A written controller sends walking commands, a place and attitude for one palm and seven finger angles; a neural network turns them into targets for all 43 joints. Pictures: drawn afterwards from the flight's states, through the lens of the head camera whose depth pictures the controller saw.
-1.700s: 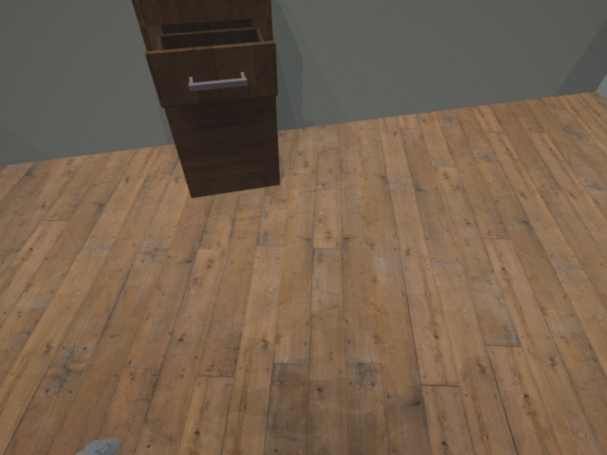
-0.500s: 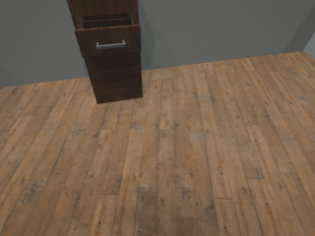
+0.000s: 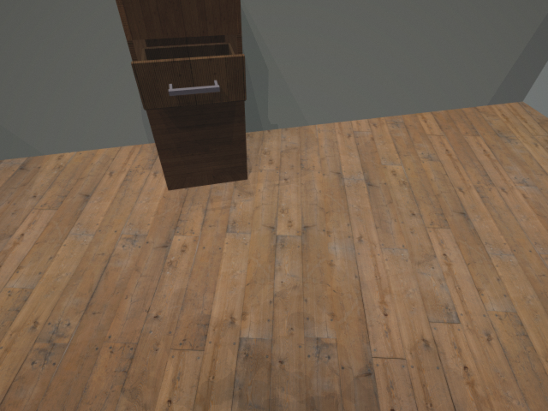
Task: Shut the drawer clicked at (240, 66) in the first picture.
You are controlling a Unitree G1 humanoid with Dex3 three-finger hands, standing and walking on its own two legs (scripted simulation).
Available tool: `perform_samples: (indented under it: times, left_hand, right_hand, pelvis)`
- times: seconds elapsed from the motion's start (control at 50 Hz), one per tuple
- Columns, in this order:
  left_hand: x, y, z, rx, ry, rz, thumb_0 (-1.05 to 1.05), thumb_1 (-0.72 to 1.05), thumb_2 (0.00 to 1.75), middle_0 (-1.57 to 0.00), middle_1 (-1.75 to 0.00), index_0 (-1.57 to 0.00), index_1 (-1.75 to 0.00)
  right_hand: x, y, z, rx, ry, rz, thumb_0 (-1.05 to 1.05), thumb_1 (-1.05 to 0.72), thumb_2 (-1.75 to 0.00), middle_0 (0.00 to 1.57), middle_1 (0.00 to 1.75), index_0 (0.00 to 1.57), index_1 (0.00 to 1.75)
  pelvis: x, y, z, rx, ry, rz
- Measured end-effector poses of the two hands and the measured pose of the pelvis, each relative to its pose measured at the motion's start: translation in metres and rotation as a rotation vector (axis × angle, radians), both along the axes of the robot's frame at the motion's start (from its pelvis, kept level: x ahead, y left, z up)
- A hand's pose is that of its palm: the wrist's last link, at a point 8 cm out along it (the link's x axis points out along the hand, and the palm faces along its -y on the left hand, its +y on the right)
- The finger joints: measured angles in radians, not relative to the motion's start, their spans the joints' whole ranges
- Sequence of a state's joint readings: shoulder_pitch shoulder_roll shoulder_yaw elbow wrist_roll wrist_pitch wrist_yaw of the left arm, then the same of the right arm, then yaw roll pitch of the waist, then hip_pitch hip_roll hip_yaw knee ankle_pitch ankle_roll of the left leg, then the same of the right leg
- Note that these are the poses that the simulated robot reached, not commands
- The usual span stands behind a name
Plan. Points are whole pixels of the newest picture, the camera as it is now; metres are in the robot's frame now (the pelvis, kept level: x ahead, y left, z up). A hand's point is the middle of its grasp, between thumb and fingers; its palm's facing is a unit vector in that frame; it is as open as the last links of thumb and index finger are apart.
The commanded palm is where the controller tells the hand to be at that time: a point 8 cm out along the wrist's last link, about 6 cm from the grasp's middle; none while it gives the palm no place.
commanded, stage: walk to a spot facing it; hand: left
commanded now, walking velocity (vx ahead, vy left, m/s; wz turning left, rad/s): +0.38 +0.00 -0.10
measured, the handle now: (194, 87) +1.15 +0.36 -0.09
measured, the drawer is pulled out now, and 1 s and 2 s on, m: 0.21 0.21 0.21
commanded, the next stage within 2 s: turn to face it in 1.16 s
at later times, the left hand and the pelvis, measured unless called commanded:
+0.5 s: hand (199, 349) +0.27 +0.16 -0.19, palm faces -0.12 -0.97 -0.21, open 7.3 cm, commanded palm none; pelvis +0.16 -0.02 -0.02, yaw -5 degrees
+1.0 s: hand (204, 321) +0.34 +0.17 -0.20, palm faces +0.03 -0.99 -0.13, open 7.4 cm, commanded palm none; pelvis +0.37 -0.01 -0.02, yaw -3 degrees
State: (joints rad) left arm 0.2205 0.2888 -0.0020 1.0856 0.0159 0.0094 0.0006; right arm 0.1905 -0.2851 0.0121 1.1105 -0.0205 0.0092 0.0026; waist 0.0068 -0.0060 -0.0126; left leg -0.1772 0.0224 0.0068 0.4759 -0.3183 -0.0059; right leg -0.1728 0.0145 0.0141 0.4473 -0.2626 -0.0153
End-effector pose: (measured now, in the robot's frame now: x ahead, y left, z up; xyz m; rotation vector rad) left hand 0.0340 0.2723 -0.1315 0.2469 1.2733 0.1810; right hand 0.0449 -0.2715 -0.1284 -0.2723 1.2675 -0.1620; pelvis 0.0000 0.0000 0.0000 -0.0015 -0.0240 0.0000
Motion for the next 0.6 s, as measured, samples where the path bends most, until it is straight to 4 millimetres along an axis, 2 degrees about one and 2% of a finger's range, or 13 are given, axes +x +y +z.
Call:
perform_samples:
  times: [0.14,0.18,0.22,0.3,0.38,0.44,0.48,0.52,0.56,0.6]
  left_hand:
    - [-0.026,-0.016,-0.029,-0.109,0.119,0.056,0.0,0.9,0.89,-0.2,-0.3,-0.2,-0.3]
    - [-0.025,-0.019,-0.032,-0.126,0.177,0.045,0.0,0.9,0.89,-0.2,-0.3,-0.2,-0.3]
    - [-0.013,-0.022,-0.03,-0.136,0.205,0.024,0.0,0.91,0.89,-0.2,-0.3,-0.2,-0.3]
    - [0.041,-0.029,-0.024,-0.149,0.164,-0.013,0.01,0.91,0.89,-0.2,-0.3,-0.2,-0.3]
    - [0.115,-0.034,-0.019,-0.12,0.088,-0.063,0.02,0.93,0.89,-0.2,-0.3,-0.2,-0.3]
    - [0.179,-0.044,-0.019,-0.097,0.019,-0.114,0.02,0.94,0.89,-0.2,-0.3,-0.2,-0.3]
    - [0.221,-0.055,-0.021,-0.084,-0.043,-0.14,0.01,0.93,0.89,-0.19,-0.3,-0.2,-0.3]
    - [0.254,-0.064,-0.025,-0.069,-0.12,-0.146,0.01,0.93,0.89,-0.19,-0.3,-0.2,-0.3]
    - [0.272,-0.072,-0.024,-0.069,-0.162,-0.13,0.0,0.92,0.89,-0.19,-0.3,-0.2,-0.3]
    - [0.279,-0.079,-0.021,-0.073,-0.159,-0.119,0.0,0.92,0.89,-0.19,-0.3,-0.2,-0.3]
  right_hand:
    - [-0.019,0.039,-0.014,0.038,0.075,-0.066,0.01,-0.91,-0.9,0.2,0.3,0.2,0.29]
    - [-0.028,0.052,-0.015,0.05,0.082,-0.109,0.01,-0.91,-0.9,0.2,0.3,0.2,0.29]
    - [-0.041,0.064,-0.013,0.065,0.111,-0.158,0.01,-0.91,-0.9,0.2,0.3,0.2,0.29]
    - [-0.072,0.087,-0.005,0.105,0.245,-0.232,0.0,-0.91,-0.9,0.2,0.3,0.2,0.29]
    - [-0.091,0.1,0.002,0.146,0.383,-0.298,0.0,-0.9,-0.9,0.2,0.3,0.2,0.29]
    - [-0.092,0.1,0.002,0.171,0.459,-0.342,0.01,-0.9,-0.9,0.2,0.3,0.2,0.29]
    - [-0.084,0.093,-0.004,0.183,0.497,-0.361,0.01,-0.9,-0.9,0.2,0.3,0.2,0.29]
    - [-0.067,0.081,-0.013,0.193,0.515,-0.364,0.01,-0.9,-0.9,0.2,0.3,0.2,0.29]
    - [-0.035,0.064,-0.021,0.184,0.48,-0.349,0.01,-0.9,-0.9,0.2,0.3,0.2,0.29]
    - [0.012,0.044,-0.027,0.162,0.392,-0.319,0.01,-0.9,-0.9,0.2,0.3,0.2,0.29]
  pelvis:
    - [0.033,0.018,-0.011,-0.013,0.004,-0.014]
    - [0.044,0.021,-0.012,-0.006,0.007,-0.036]
    - [0.055,0.022,-0.009,-0.004,0.008,-0.048]
    - [0.078,0.019,-0.003,-0.004,0.017,-0.06]
    - [0.106,0.009,-0.004,-0.004,0.024,-0.078]
    - [0.131,-0.004,-0.01,-0.003,0.024,-0.093]
    - [0.151,-0.015,-0.018,-0.005,0.02,-0.097]
    - [0.17,-0.027,-0.028,0.005,0.013,-0.09]
    - [0.183,-0.034,-0.029,-0.001,0.002,-0.082]
    - [0.197,-0.038,-0.024,-0.008,-0.002,-0.08]
